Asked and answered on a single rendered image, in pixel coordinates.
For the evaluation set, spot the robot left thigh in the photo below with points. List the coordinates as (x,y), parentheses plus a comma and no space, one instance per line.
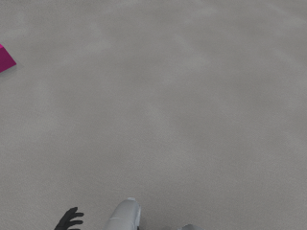
(126,216)

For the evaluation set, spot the robot left hand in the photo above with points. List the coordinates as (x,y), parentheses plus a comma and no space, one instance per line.
(65,222)

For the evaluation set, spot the carton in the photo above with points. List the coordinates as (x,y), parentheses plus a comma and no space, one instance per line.
(6,60)

